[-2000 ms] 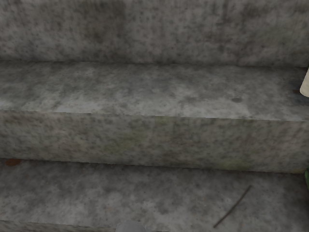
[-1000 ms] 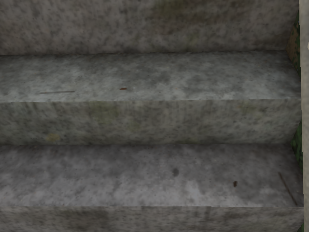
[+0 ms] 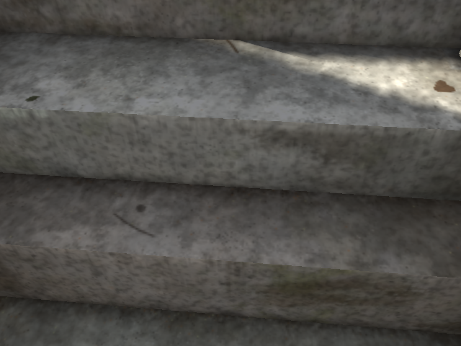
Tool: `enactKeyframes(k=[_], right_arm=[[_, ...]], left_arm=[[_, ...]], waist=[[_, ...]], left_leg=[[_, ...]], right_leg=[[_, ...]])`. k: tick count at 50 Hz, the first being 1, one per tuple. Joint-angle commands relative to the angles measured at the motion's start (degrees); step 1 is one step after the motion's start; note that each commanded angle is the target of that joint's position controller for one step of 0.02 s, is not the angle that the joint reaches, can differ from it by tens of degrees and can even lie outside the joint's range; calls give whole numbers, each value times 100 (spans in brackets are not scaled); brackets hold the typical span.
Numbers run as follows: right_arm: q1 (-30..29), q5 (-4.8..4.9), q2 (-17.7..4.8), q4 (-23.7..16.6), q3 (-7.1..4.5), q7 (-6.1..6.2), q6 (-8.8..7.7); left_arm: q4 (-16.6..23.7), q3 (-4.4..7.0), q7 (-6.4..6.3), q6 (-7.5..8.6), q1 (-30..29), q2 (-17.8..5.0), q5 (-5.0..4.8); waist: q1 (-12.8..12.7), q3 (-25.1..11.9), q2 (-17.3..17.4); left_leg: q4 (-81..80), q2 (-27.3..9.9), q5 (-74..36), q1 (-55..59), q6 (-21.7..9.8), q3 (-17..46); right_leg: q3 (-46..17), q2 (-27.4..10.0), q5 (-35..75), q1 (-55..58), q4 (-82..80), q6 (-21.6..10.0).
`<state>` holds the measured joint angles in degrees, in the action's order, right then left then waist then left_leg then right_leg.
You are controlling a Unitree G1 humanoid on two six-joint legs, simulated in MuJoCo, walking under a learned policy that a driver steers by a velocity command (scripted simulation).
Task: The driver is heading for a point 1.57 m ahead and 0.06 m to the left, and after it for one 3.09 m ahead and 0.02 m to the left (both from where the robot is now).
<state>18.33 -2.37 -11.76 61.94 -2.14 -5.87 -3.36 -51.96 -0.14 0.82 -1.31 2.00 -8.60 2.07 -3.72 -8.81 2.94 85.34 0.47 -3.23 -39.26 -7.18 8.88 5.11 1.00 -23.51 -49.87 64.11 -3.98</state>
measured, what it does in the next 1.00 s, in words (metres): climbs: left foot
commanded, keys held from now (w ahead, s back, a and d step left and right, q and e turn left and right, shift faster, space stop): no key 1.00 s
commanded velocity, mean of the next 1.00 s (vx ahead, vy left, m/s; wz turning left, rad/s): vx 0.02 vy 0.00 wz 0.00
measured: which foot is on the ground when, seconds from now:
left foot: up 0.00-0.22, down 0.24-1.00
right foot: down 0.00-1.00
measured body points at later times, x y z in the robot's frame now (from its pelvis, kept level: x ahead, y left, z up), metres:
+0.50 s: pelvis +0.07 +0.04 +0.09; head +0.08 +0.05 +0.54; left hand +0.18 +0.26 -0.06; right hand +0.16 -0.18 -0.05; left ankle +0.10 +0.17 -0.64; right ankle +0.09 -0.11 -0.64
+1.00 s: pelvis +0.10 +0.04 +0.09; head +0.11 +0.04 +0.54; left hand +0.18 +0.26 -0.05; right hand +0.18 -0.18 -0.05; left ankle +0.10 +0.17 -0.64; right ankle +0.09 -0.11 -0.64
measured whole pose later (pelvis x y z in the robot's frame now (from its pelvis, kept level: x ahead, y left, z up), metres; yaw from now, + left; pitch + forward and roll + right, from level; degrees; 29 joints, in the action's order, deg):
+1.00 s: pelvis +0.10 +0.04 +0.09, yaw +1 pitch +2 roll +1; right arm 13.3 -0.4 -10.4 55.1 -0.9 -5.2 -3.1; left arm -53.2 0.5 6.2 4.8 14.3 -10.2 1.1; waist 0.3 -2.1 -0.9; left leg 30.0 -0.2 15.3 -16.8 0.0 -1.7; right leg 0.6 -4.8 -17.3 -16.6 31.9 2.8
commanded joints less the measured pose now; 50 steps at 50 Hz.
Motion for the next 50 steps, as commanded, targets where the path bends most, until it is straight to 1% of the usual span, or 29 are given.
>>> enactKeyframes(k=[1, 2, 3, 4, 5, 6, 7, 8, 9, 10, 11, 12, 13, 14, 15, 16, 17, 18, 19, 21, 22, 24, 28, 29, 31, 36, 40, 45, 50], right_arm=[[108, -185, 693, -1001, 68, 537, -10], [-142, 483, 340, -495, 156, 315, 44], [77, 480, 346, -467, 162, 223, -3], [-181, 311, 163, -610, 208, 224, -18], [-325, 298, 31, -507, 198, 199, -57], [-820, 352, -80, -685, 224, 128, -78], [-714, 274, -156, -657, 222, 44, -94], [-338, 106, -192, -448, 149, 8, -199], [158, 139, -201, -280, 106, 51, -336], [203, 180, -163, -286, 117, 102, -439], [-63, 168, -311, -367, 84, 115, -503], [-603, 219, -475, -440, 99, 138, -477], [-747, 187, -507, -535, 113, 224, -460], [-1204, 305, -806, -703, 110, 201, -355], [-1337, 268, -694, -771, 61, 181, -274], [-1083, 281, -426, -582, 101, 118, -210], [-867, 287, -268, -501, 114, 113, -166], [-887, 279, -270, -511, 110, 94, -138], [-941, 278, -358, -531, 84, 95, -112], [-941, 241, -509, -563, 55, 91, -120], [-894, 262, -479, -571, 61, 73, -134], [-931, 247, -415, -581, 77, 69, -142], [-703, 210, -440, -607, 35, 52, -57], [-759, 200, -393, -650, 52, 53, -51], [-751, 227, -402, -708, 53, 73, -44], [-569, 184, -421, -778, 16, 31, -21], [-522, 196, -424, -850, 5, 7, -39], [-451, 174, -405, -900, 10, 48, -44], [-307, 216, -387, -906, 40, 102, -27]], left_arm=[[-1044, 72, -521, 412, 572, 214, -113], [-70, -133, 16, 613, -775, 570, 218], [91, -24, 113, 710, -1061, 263, 34], [92, -68, 123, 693, -623, 144, 43], [199, 63, 103, 665, -343, -264, -26], [395, 27, 229, 632, -485, -426, -126], [567, 150, 289, 543, -738, -734, -133], [587, 151, 326, 670, -990, -728, -43], [651, 146, 385, 763, -1333, -700, -17], [651, 120, 448, 793, -1346, -582, -87], [479, 110, 516, 796, -823, -415, -225], [112, 127, 612, 761, 327, -287, -324], [-110, 191, 735, 650, 1126, -318, -268], [-277, 352, 681, 588, 2124, -495, -105], [-330, 354, 602, 544, 1874, -545, -79], [-152, 337, 621, 496, 1290, -572, -55], [-74, 313, 682, 447, 841, -539, -65], [-47, 342, 703, 429, 658, -602, -66], [11, 307, 751, 448, 504, -560, -23], [3, 278, 755, 501, 572, -493, -23], [25, 304, 729, 548, 573, -591, -39], [48, 288, 705, 600, 585, -559, -47], [-36, 222, 674, 680, 884, -458, -71], [17, 211, 670, 718, 775, -450, -93], [20, 202, 629, 749, 907, -400, -86], [-1, 182, 587, 711, 1209, -487, -82], [31, 171, 559, 672, 1294, -561, -100], [78, 147, 525, 679, 1364, -614, -102], [86, 161, 540, 655, 1487, -646, -94]], waist=[[1001, 629, -166], [555, 385, -168], [716, 477, -426], [671, -122, -6], [483, -286, -2], [647, -324, -13], [667, -327, -379], [969, -44, -672], [1230, 172, -287], [1316, 408, -92], [1105, 502, -89], [598, 554, 43], [318, 347, -271], [-411, -144, 108], [-192, 20, -55], [91, 259, -129], [257, 480, -138], [326, 626, -182], [346, 695, -203], [356, 411, -168], [371, 391, -142], [380, 419, -93], [457, 583, -167], [480, 571, -177], [448, 546, -173], [419, 623, -196], [406, 668, -249], [397, 681, -332], [377, 667, -413]], left_leg=[[2278, 193, 648, -1110, -12, -151], [1200, 10, 1278, -1790, 57, 877], [886, -74, 1623, -1748, 323, 566], [181, -327, 1388, -1754, 703, 300], [-63, -423, 1438, -1709, 947, 28], [-1124, -599, 2698, -983, 1270, -453], [-1980, -525, 2796, 398, 1354, -742], [-1659, -741, 1478, 1733, 1327, -552], [-1954, -796, 670, 2182, 1354, -331], [-2957, -768, 428, 2279, 1347, -408], [-4239, -569, 475, 1920, 1256, -705], [-5300, -341, 215, 1265, 1156, -953], [-5658, -492, -623, 1449, 988, -726], [-5051, -531, -1085, 1821, 489, -557], [-5069, -546, -334, 1661, 320, -690], [-5261, -464, 851, 1354, 327, -717], [-5460, -350, 1718, 1361, 363, -783], [-5608, -333, 2066, 1418, 388, -775], [-5680, -325, 1996, 1579, 351, -694], [-5845, -346, 1690, 1895, 316, -648], [-5958, -334, 1740, 1985, 304, -602], [-6011, -316, 1593, 2187, 333, -635], [-6160, -279, 1502, 2488, 306, -634], [-6184, -281, 1429, 2499, 280, -658], [-6201, -277, 1304, 2526, 249, -677], [-6223, -238, 1124, 2584, 253, -743], [-6174, -232, 964, 2556, 249, -808], [-6086, -225, 844, 2471, 276, -879], [-6035, -196, 874, 2394, 311, -958]], right_leg=[[-2076, -734, -1626, 1162, -2816, -313], [-1351, -539, -462, 1197, -3621, -234], [-1274, -541, 286, 1301, -3637, -413], [-1259, -671, 998, 1827, -3540, -412], [-1153, -717, 1434, 2169, -3543, -414], [-797, -716, 1165, 1962, -3876, -94], [-450, -395, 611, 1285, -4200, 149], [-550, -553, 1332, 606, -4282, 210], [-582, -749, 1533, 397, -4054, 60], [-535, -809, 2109, 784, -3874, -149], [-418, -708, 2780, 1726, -3383, -330], [-448, -581, 3708, 3034, -3058, -423], [-657, -708, 3568, 3520, -2676, -418], [-482, -459, 2780, 3736, -2792, -215], [-334, -337, 2217, 3616, -2960, -110], [-265, -325, 1467, 3515, -3159, -80], [-319, -412, 955, 3302, -3509, -82], [-345, -423, 561, 3125, -3640, -63], [-298, -391, 597, 2975, -3749, -65], [-189, -351, 974, 3166, -3625, -69], [-164, -346, 937, 3221, -3607, -7], [-191, -362, 1006, 3176, -3637, 31], [-171, -356, 909, 3033, -3712, 196], [-177, -375, 999, 3035, -3670, 177], [-194, -397, 1065, 3087, -3640, 193], [-165, -405, 1044, 3080, -3623, 267], [-174, -429, 1115, 3112, -3630, 279], [-223, -452, 1306, 3137, -3647, 263], [-279, -458, 1568, 3278, -3720, 234]])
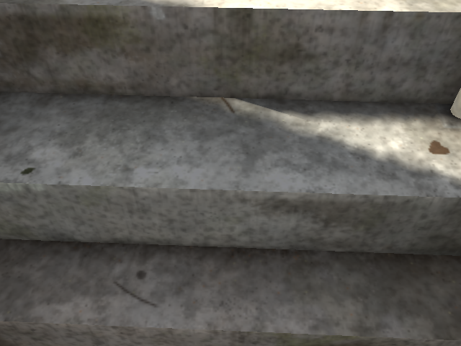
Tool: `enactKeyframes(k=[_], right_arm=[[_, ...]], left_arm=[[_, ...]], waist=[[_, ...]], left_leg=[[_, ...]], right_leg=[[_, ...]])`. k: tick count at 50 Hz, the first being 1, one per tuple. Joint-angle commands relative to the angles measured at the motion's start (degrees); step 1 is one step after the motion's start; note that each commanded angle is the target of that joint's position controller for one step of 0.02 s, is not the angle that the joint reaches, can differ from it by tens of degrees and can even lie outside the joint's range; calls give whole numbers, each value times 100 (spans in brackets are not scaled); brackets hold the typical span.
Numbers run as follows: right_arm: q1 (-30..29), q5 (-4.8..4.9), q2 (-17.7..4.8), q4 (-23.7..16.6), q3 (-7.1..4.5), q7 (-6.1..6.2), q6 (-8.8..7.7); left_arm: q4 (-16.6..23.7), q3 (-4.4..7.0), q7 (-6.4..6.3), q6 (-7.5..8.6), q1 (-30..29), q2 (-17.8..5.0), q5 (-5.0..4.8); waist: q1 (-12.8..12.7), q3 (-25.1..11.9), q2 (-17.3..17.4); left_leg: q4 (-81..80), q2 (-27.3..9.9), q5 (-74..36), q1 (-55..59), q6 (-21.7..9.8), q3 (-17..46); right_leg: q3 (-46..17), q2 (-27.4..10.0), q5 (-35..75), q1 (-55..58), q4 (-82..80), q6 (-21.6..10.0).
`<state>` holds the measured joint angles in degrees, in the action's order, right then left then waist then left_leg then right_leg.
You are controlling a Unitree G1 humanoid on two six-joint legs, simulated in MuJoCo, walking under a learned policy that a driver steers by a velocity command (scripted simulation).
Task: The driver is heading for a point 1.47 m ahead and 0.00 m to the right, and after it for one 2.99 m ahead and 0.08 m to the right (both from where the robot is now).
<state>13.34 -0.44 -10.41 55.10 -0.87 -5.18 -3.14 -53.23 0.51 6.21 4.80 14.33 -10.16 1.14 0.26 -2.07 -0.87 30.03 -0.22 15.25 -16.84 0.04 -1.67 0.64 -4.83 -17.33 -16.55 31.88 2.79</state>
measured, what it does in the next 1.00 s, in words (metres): stands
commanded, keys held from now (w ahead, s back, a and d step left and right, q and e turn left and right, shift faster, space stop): no key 1.00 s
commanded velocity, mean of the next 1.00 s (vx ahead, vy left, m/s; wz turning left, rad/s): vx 0.00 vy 0.00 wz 0.00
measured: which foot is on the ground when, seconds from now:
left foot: down 0.00-1.00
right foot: down 0.00-1.00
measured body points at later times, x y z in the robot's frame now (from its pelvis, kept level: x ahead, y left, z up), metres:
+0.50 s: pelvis +0.01 -0.01 +0.00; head +0.02 -0.02 +0.45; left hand +0.02 +0.21 -0.15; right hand +0.05 -0.24 -0.15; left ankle +0.00 +0.12 -0.73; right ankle -0.01 -0.15 -0.73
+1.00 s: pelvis +0.02 -0.01 +0.01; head +0.02 -0.01 +0.46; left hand -0.01 +0.19 -0.15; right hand +0.01 -0.23 -0.15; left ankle +0.00 +0.12 -0.73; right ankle -0.01 -0.15 -0.73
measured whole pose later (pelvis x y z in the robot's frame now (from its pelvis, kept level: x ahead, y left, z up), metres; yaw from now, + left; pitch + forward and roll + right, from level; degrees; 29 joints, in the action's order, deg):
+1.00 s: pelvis +0.02 -0.01 +0.01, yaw +0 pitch +1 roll +0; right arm 21.4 -0.2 -9.9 58.2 1.0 -4.8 -1.6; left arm -56.0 -0.5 6.2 0.5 24.7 -8.0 1.1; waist -0.3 -2.0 0.0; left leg 27.0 -2.2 15.3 -13.0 1.3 -0.8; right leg 2.0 -2.9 -16.2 -11.4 26.3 1.7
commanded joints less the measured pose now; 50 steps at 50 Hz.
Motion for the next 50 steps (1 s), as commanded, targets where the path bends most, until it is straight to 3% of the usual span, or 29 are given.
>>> enactKeyframes(k=[1, 9, 12, 21, 23, 25, 50], right_arm=[[210, 23, -504, -226, -78, 32, -48], [443, 25, -532, -190, -56, 22, -48], [481, 67, -500, -180, -19, 14, -81], [700, 53, -503, -111, -1, 39, 5], [798, 42, -406, -74, 25, 91, 47], [745, 52, -522, -88, 6, 52, 35], [1235, 28, -349, 212, 143, 28, 123]], left_arm=[[213, 91, 6, 31, 268, -480, -14], [90, 91, 10, -114, 596, -444, 10], [115, 118, 15, -177, 637, -486, -1], [32, 70, 33, -208, 967, -407, -14], [-18, 40, 62, -242, 1031, -323, -36], [-11, 60, 56, -230, 1085, -398, -11], [-221, -35, 0, -416, 1631, -194, -7]], waist=[[-30, -12, -18], [-55, 110, -28], [-79, 98, 16], [-51, 263, 20], [-21, 280, 19], [-65, 297, 21], [-69, 501, 85]], left_leg=[[-492, -126, -940, 147, -397, 92], [-498, -137, -793, 195, -315, 80], [-455, -164, -873, 202, -306, 53], [-521, -171, -824, 288, -287, 28], [-491, -157, -845, 335, -237, -55], [-552, -180, -855, 315, -286, 24], [-727, -188, -1076, 415, -269, 22]], right_leg=[[156, 121, 973, -30, -515, -451], [138, 152, 825, -6, -735, -454], [133, 148, 960, 73, -766, -554], [153, 171, 912, 42, -880, -554], [125, 147, 1062, 54, -880, -621], [167, 184, 891, 62, -895, -547], [249, 228, 915, 163, -1059, -511]])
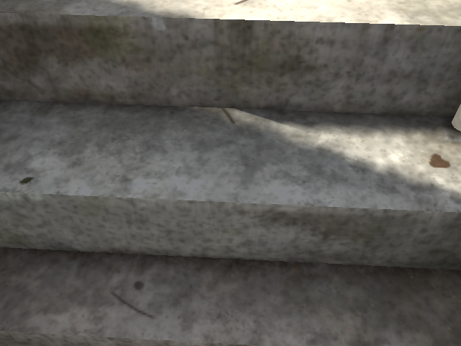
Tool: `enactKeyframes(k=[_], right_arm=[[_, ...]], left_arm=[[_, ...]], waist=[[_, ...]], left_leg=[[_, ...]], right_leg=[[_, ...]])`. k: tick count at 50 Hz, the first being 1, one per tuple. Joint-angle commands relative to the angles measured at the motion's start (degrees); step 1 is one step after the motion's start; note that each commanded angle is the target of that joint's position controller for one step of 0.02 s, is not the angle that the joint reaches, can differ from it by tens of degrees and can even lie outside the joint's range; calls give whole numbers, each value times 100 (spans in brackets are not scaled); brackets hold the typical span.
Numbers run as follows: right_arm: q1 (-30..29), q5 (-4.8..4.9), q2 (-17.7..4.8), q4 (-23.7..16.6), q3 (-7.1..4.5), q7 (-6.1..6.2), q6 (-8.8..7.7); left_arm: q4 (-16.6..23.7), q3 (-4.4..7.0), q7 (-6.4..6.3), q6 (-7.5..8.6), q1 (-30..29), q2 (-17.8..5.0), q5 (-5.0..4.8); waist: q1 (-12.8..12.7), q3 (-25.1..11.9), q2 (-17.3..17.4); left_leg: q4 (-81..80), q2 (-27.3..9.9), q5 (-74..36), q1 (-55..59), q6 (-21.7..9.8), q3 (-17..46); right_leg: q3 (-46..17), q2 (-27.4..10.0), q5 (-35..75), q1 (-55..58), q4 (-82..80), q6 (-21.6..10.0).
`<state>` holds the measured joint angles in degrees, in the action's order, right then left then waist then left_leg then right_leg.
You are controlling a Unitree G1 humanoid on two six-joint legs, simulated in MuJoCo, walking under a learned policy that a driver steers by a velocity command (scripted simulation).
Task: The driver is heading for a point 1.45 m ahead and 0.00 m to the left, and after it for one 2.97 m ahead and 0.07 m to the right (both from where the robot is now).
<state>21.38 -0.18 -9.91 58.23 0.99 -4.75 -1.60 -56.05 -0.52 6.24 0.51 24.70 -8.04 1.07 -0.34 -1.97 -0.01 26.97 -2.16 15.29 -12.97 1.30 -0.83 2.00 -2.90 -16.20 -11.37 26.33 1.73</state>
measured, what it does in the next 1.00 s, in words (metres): climbs: left foot 0.19 m higher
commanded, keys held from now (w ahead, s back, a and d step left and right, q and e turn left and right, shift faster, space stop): no key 0.12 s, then w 0.88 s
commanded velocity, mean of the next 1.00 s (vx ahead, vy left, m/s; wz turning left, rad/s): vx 0.32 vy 0.00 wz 0.00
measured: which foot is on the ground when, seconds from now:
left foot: down 0.00-0.52, up 0.54-0.74, down 0.76-1.00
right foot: down 0.00-0.80, up 0.82-1.00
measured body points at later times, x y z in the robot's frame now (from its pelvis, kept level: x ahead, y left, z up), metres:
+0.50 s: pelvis +0.05 -0.01 +0.00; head +0.05 -0.01 +0.45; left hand +0.02 +0.21 -0.15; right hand +0.01 -0.23 -0.15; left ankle -0.01 +0.13 -0.72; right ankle -0.02 -0.13 -0.72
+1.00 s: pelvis +0.16 +0.06 +0.15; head +0.13 +0.07 +0.60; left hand +0.35 +0.27 +0.07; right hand +0.19 -0.18 +0.00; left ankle +0.20 +0.12 -0.54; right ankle +0.21 -0.12 -0.30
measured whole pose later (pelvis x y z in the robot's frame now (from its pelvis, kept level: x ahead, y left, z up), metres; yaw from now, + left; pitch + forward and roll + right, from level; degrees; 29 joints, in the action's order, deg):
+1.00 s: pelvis +0.16 +0.06 +0.15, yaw +1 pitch +2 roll -1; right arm 18.8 -4.7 -10.0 59.8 -0.7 -2.5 -1.0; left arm -42.4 0.7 4.4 3.8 5.6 -9.8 -1.7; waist -0.6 -7.5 -0.5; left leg 48.9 -0.1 21.5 -30.3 -5.6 -7.1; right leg -10.6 4.3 9.2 -63.5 112.9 -11.7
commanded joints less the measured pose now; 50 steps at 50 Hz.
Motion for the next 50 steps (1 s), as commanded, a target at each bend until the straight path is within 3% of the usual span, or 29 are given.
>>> enactKeyframes(k=[1, 9, 12, 15, 18, 23, 24, 25, 26, 27, 29, 31, 32, 33, 34, 35, 36, 37, 38, 39, 40, 41, 42, 43, 45, 46, 47, 48, 50], right_arm=[[451, 1, -391, -89, -39, -15, -25], [846, -86, -502, 82, -91, 35, 60], [748, -251, -645, -24, -224, 174, -32], [880, -178, -419, -140, -261, 343, -185], [1027, -110, -376, -103, -241, 378, -46], [799, -231, -862, 57, -298, 225, 211], [-454, 20, -1432, -579, -458, 403, 135], [-867, 66, -1057, -687, -370, 449, -2], [-1339, 61, -298, -834, -112, 326, -193], [-1747, 209, 245, -942, -28, 201, -328], [-2053, 514, 746, -2004, 202, 190, -452], [-2176, 322, 622, -3005, 470, 292, -453], [-2170, 240, 515, -3204, 576, 262, -439], [-2797, -152, -22, -3322, 198, 529, -254], [-3103, -149, -128, -3361, 176, 568, -58], [-2765, 94, 255, -3280, 396, 563, 17], [-1945, 264, 177, -2847, 296, 619, 128], [-490, 203, -98, -2325, 59, 673, 239], [903, 91, -181, -1847, -42, 710, 222], [1015, -130, -644, -1650, -223, 663, 165], [855, -316, -1380, -1292, -532, 789, 216], [445, -157, -1575, -1236, -688, 832, 258], [-786, -56, -1418, -1348, -603, 781, 139], [-1506, -71, -923, -1183, -476, 704, 21], [-1835, -165, 243, -483, -212, 539, -179], [-1091, -320, 514, -289, 41, 332, -149], [-1074, -344, 398, -161, -4, 260, -155], [-2181, -718, -222, -811, -108, 81, -230], [-3519, -412, -1164, -1328, -370, 114, -209]], left_arm=[[50, 64, -2, 8, 607, -397, 2], [-110, 134, -49, -56, 900, -538, 94], [-107, 282, -186, -20, 898, -821, 264], [-48, 256, -383, 68, 752, -514, 195], [71, 168, -406, 108, 671, -152, 153], [-100, 61, -209, 252, 1171, 82, 145], [-23, 297, -452, 384, 838, -1156, -24], [-360, 386, -641, 347, 1946, -1313, 34], [-898, 429, -909, 154, 3384, -1389, 72], [-867, 273, -979, 30, 2948, -1055, 204], [-441, 102, -949, 62, 1288, -718, 350], [-396, 73, -863, 218, 446, -655, 48], [-261, 27, -857, 223, -223, -567, 140], [-148, 216, -788, 489, -438, -955, 102], [-226, 151, -835, 647, -363, -840, -116], [-124, 182, -890, 695, -676, -1016, -344], [-271, 211, -868, 735, -134, -1184, -506], [-231, 340, -829, 919, -26, -1754, -508], [-278, 524, -717, 973, -50, -2165, -592], [-157, 638, -595, 999, -243, -2072, -521], [330, 541, -322, 913, -439, -1254, -420], [722, 559, -252, 840, -1319, -988, 107], [1383, 371, -254, 731, -1650, -79, 448], [1758, 245, -334, 637, -1766, 308, 444], [1675, 146, -593, 430, -972, 411, 292], [1555, -146, -474, 477, -1137, 192, -132], [1542, -205, -514, 454, -1167, 297, -191], [1090, 99, -245, 211, -733, -476, -513], [667, 398, 208, -26, -259, -1063, -374]], waist=[[-8, 497, -3], [8, 807, -65], [-2, 1059, -149], [118, 897, -41], [155, 553, 205], [-137, -5, 443], [-460, -205, 360], [-919, -755, -167], [-1496, -789, -1409], [-1218, 50, -1353], [-361, 684, -1133], [233, 883, -699], [488, 937, -325], [586, 1207, -40], [331, 1438, 28], [531, 1287, -145], [603, 309, -412], [1167, -916, -725], [1872, -1833, -1002], [1752, -2058, -773], [1284, -1638, 1559], [1289, -1445, 1784], [489, -783, 1589], [-49, 97, 1086], [-887, 769, 338], [-635, 48, -130], [-675, 26, 57], [-699, 945, -354], [-1205, -77, 778]], left_leg=[[-429, 7, -1080, 31, -393, -63], [-605, 71, 740, -140, -488, -106], [-413, -118, 2024, -733, -968, 183], [-542, -375, 1732, -497, -1428, 573], [-895, -539, 689, -227, -1653, 844], [-674, -1218, -4283, 68, -2186, 918], [1076, -106, -6439, 234, -1418, -345], [2751, 123, -6231, -1237, -1027, -679], [4888, 476, -3053, -3335, -481, -1022], [7983, 326, 516, -4306, -358, -556], [11493, 258, 2193, -6939, -571, 690], [10664, -505, 2599, -7545, -551, 1246], [10055, -543, 1886, -6871, -500, 1031], [8224, -418, 1543, -5257, -830, -148], [7602, -319, 1082, -4621, -869, -662], [5270, -265, 1540, -2445, -1082, -944], [5323, 169, 1676, -1114, -1095, -1191], [5525, 680, 1991, -232, -1036, -1442], [4739, 720, 1290, 449, -1128, -1126], [3273, 773, 1656, 360, -1093, -15], [605, -888, 4346, 570, -1642, 3866], [-1532, -1198, 6384, -381, -1529, 6108], [-1443, -1402, 6644, -1350, -1092, 5949], [-773, -1411, 5704, -2200, -861, 4855], [375, -985, 3833, -3313, -507, 2320], [375, -1200, 2709, -2395, -449, 2039], [276, -1177, 2182, -2089, -421, 1674], [-806, -310, 1794, -4062, -444, 721], [-1537, -383, 695, -4870, -1404, 40]], right_leg=[[115, 36, 801, -352, -510, -403], [65, 5, -776, -508, -707, -556], [-426, -349, -2015, -925, -741, -1157], [-502, -435, -1582, -1190, -580, -1356], [-86, -194, -369, -958, -43, -1313], [492, 17, 1213, -506, 996, -1326], [450, 159, 3389, -39, 812, -917], [-25, -146, 4791, 1423, 525, -999], [-1429, -1156, 4548, 2790, -677, -1580], [-1963, -1768, 4921, 2024, -888, -1889], [-1149, -1837, 4749, 1816, -534, -1612], [-1342, -2151, 1707, 1039, -1755, -1115], [-707, -1798, 1107, 146, -2254, -1000], [-140, -1348, 92, -1255, -3078, -1018], [20, -1074, 955, -1763, -3648, -1297], [419, -827, 2093, -2754, -4116, -1450], [516, -806, 4841, -2222, -3251, -1727], [549, -1136, 9487, -1010, -1628, -1861], [487, -1390, 10647, -218, 112, -1710], [140, -1164, 9598, 90, 1566, -1515], [-3, 54, 5173, -2174, 3816, -1128], [-1029, 742, 1830, -2855, 7159, -1132], [-1797, 884, 1465, -3977, 9491, -966], [-1507, 667, 1910, -4625, 9883, -984], [-1274, 671, 2311, -4929, 9855, -974], [-1570, 439, 2372, -5407, 9949, -1232], [-1585, 539, 2640, -5863, 10174, -1258], [-1458, 800, 2596, -4983, 8298, -1698], [-314, 971, 2573, -3010, 8651, -1363]])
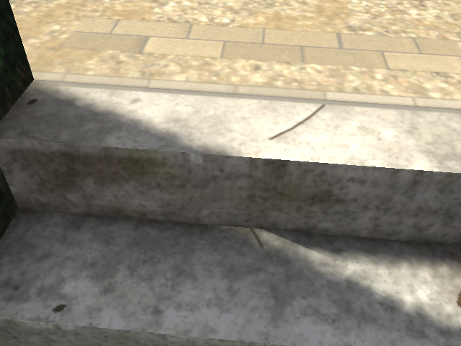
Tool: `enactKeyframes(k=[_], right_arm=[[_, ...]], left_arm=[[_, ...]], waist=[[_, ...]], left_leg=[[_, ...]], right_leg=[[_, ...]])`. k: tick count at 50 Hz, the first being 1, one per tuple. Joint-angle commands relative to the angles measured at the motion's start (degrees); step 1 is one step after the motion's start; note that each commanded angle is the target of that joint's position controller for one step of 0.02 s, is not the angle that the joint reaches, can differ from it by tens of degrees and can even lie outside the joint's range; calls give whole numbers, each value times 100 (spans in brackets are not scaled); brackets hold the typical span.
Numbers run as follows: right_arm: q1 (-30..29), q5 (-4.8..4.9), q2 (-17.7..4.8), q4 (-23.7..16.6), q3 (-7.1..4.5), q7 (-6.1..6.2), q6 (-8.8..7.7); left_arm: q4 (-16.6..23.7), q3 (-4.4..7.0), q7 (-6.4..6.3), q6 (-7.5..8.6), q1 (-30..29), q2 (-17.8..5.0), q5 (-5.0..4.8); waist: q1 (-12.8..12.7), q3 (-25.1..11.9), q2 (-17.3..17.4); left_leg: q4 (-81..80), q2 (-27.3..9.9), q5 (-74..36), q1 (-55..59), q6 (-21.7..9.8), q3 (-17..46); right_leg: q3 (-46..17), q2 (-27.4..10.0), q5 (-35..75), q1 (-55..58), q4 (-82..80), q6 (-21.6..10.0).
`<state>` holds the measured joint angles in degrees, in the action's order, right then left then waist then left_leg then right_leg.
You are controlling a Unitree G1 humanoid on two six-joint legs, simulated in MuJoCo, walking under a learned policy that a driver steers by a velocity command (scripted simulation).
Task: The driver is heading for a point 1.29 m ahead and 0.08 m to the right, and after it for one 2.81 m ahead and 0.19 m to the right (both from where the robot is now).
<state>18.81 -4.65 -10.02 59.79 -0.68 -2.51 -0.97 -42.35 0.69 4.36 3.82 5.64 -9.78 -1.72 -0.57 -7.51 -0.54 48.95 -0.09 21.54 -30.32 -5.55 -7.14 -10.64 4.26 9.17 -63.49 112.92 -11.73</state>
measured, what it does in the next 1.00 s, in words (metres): climbs: right foot 0.24 m higher, then left foot 0.19 m higher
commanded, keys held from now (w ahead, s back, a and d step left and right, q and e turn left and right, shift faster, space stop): w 1.00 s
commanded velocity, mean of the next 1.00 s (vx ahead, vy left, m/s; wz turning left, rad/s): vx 0.50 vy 0.00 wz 0.00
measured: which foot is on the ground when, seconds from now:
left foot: down 0.00-0.48, up 0.50-0.88, down 0.90-1.00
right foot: up 0.00-0.42, down 0.44-0.96, up 0.98-1.00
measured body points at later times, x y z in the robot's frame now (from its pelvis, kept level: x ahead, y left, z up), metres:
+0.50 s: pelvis +0.18 -0.04 +0.15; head +0.21 -0.04 +0.60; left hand +0.43 +0.14 +0.05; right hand +0.11 -0.26 +0.00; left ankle +0.10 +0.06 -0.60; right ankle +0.24 -0.14 -0.46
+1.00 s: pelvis +0.41 -0.03 +0.36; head +0.41 -0.01 +0.81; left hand +0.38 +0.18 +0.19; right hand +0.64 -0.25 +0.29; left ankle +0.49 +0.06 -0.27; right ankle +0.28 -0.14 -0.34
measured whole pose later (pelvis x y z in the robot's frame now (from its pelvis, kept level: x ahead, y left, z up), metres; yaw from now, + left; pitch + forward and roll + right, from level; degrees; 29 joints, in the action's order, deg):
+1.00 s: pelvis +0.41 -0.03 +0.36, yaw -1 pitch +8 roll +4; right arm -6.1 -3.4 -10.0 46.8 1.9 -3.8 3.2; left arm -69.5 0.6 11.8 5.6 21.0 -10.2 4.4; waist 3.6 -10.1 -5.7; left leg 69.1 4.5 26.6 -51.5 -7.0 -6.3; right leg -2.5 -3.7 10.8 -20.3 46.1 -12.7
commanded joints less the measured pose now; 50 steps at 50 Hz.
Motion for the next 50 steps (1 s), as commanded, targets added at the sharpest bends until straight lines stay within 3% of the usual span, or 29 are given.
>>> enactKeyframes(k=[1, 3, 5, 9, 12, 14, 15, 16, 19, 21, 22, 24, 25, 26, 27, 28, 29, 32, 33, 38, 39, 41, 42, 44, 45, 46, 48, 49, 50], right_arm=[[-3038, 152, -1117, -1533, -175, -106, -207], [-305, -27, -677, -270, 18, -192, -57], [1596, -80, -278, 598, 206, -226, -196], [780, -149, -96, 517, 342, -271, -373], [842, -427, -73, 402, 353, -290, -382], [1282, -236, -311, 653, 341, -340, -349], [1007, -198, -355, 683, 357, -465, -285], [710, -78, -551, 619, 345, -564, -172], [919, 292, -1427, 804, 91, -666, -464], [2469, -44, -1290, 1346, 83, -720, -551], [2402, -78, -1274, 1536, 56, -736, -522], [1231, -38, -1135, 1423, -15, -832, -381], [374, 669, -535, 326, -72, -82, -748], [-196, 413, -248, -66, -40, 27, -730], [-912, 283, 192, -748, 39, 93, -665], [-558, 401, -235, 241, 57, -298, -289], [-605, 308, -293, -56, -1, -275, -227], [-675, 134, -147, -457, 113, -199, -106], [-573, 195, -31, -370, 169, -199, -23], [-1891, 229, -185, -1037, 340, -131, -18], [-2332, 283, -280, -1172, 328, -58, 87], [-4124, 145, -876, -2026, 316, -19, 394], [-4050, 189, -402, -2201, 388, -167, 506], [-2667, 252, -429, -1847, 324, -258, 582], [-2128, 234, -562, -1659, 221, -226, 527], [-1707, 192, -660, -1415, 127, -195, 468], [-427, 194, -955, -764, -15, -97, 556], [-87, -27, -1194, -697, -97, -64, 572], [481, 37, -1156, -522, -119, -14, 459]], left_arm=[[-1054, 371, 550, -411, 1868, -1072, 9], [-1041, 158, 296, -426, 961, -646, 147], [-629, -214, -93, -308, 83, -27, 174], [-668, -365, -78, -431, -152, 17, 409], [-309, -467, -126, -562, -1243, -30, 238], [-162, -600, -65, -749, -1503, 191, 394], [-128, -655, 2, -887, -1666, 117, 403], [-173, -680, 29, -1006, -1882, 16, 482], [-40, -526, 329, -1082, -1647, -307, 512], [-237, -523, 213, -904, -1540, -372, 213], [-188, -537, 193, -1038, -1169, -273, 255], [-966, -237, 141, -1277, 740, -681, 599], [-2044, -34, -422, -943, 1696, -900, 383], [-1980, 67, -683, -731, 1362, -954, 499], [-1977, 33, -708, -550, 875, -733, 586], [-2125, -205, -114, -344, 1140, -261, 770], [-2251, -150, 124, -111, 1109, -289, 503], [-2147, -232, 107, 23, 121, 104, 585], [-2051, -202, 106, 9, -104, 85, 589], [-2266, -249, 139, 129, 984, 43, 1007], [-2233, -212, 173, 168, 1197, -74, 988], [-2086, -87, 412, 162, 979, -425, 631], [-2172, -87, 521, 244, 1386, -721, 524], [-2255, 118, 562, 383, 1654, -1444, 407], [-2386, 116, 575, 418, 1760, -1275, 364], [-2700, 43, 582, 409, 2507, -822, 648], [-2811, 25, 844, 228, 2626, -509, 762], [-2941, 40, 904, 50, 2131, -107, 639], [-2992, 85, 770, 11, 1990, -186, 457]], waist=[[-1010, 283, 493], [181, 437, 343], [685, 411, -13], [107, 390, 486], [296, 336, 451], [209, 249, 846], [124, 469, 485], [-12, 390, 560], [-580, -679, 1360], [119, -1715, 1590], [-282, -1894, 1872], [-1379, -1853, 917], [-737, -1645, -1342], [-719, -1108, -1389], [-540, -468, -750], [-927, 890, -681], [-671, 1168, -339], [285, 719, 211], [380, 715, -200], [402, 656, 372], [186, 563, 177], [180, 532, -187], [368, 253, -1196], [845, -202, -1156], [842, -434, -1210], [603, -1068, -814], [1040, -1116, -60], [1313, -559, 844], [1435, -580, 1259]], left_leg=[[-3735, -865, -38, -2740, -876, 826], [-3254, -1740, -388, 1166, -1389, 2398], [-2828, -1809, -545, 4312, -876, 2354], [-3503, -1488, 33, 2978, -750, 1650], [-4216, -1535, -87, 1902, -840, 1204], [-4489, -1621, -801, 2253, -1136, 1142], [-4851, -1929, -1369, 1786, -1194, 1150], [-5287, -1952, -2162, 1189, -1399, 892], [-4130, -2073, -11110, 2380, -2027, 477], [-2842, -1909, -13309, 3339, -1828, 622], [-2509, -1905, -12996, 3546, -1860, 724], [-873, -1332, -9788, 1806, -1678, 775], [905, -377, -5208, 167, -1059, 289], [4203, 117, -2675, -1150, -763, 1211], [6010, 374, -2027, -1842, -606, 1722], [6709, 662, -2379, -3887, -929, 3257], [6988, 760, -1813, -4521, -946, 3192], [7174, 462, -1768, -4605, -1121, 2468], [8334, 572, -1267, -4860, -1040, 2237], [7017, -68, -2371, -5090, -1202, 1365], [6439, -249, -2480, -4977, -1062, 1161], [3803, -449, 78, -2287, -746, 119], [4205, 20, -256, -928, -280, -544], [2753, 563, 193, -1824, -173, -481], [1950, 737, 352, -2041, -300, -447], [2098, 648, -627, -1251, -642, 15], [-69, 182, 996, 770, -1105, 2193], [-1619, -539, 1938, 911, -1567, 4154], [-2477, -957, 2754, 1273, -1643, 5706]], right_leg=[[899, 233, -48, 2135, 638, 167], [-467, 377, -743, -1908, 2532, 99], [-1098, 237, -1082, -4471, 2096, -379], [393, -502, -1083, -4129, 2535, -230], [1137, -1004, -738, -3366, 1124, -115], [1844, -1267, -1076, -3231, 1114, -217], [1698, -1326, -1976, -2590, 162, -253], [1836, -1119, -2570, -1534, -828, -340], [2840, 55, -3451, 443, -2505, 92], [2438, 289, -4306, 1736, -4106, 77], [2240, 409, -4489, 2124, -4862, 233], [1186, 232, -3642, 3891, -6079, 301], [-812, -421, -6722, 4824, -6112, -266], [-2598, -1427, -7053, 4445, -7582, -661], [-2667, -1513, -6691, 4002, -7924, -493], [-2349, -1486, -5572, 3970, -8014, -254], [-2213, -1521, -4886, 4218, -8026, -315], [-1035, -1479, -3738, 3945, -8939, -338], [-872, -1522, -3812, 3863, -9248, -449], [400, -1284, -3086, 3924, -9708, -64], [568, -1263, -2515, 4046, -9872, -105], [923, -1461, -978, 2437, -11519, -312], [784, -1757, 1736, 2093, -11604, -904], [1137, -2266, 6748, 5274, -10131, -986], [1182, -2384, 7578, 6559, -9455, -973], [1507, -2008, 7785, 6626, -8459, -733], [975, -1166, 5578, 4179, -6874, -751], [779, -351, 761, 2474, -4937, -291], [-433, -159, 192, 1467, -1940, -6]])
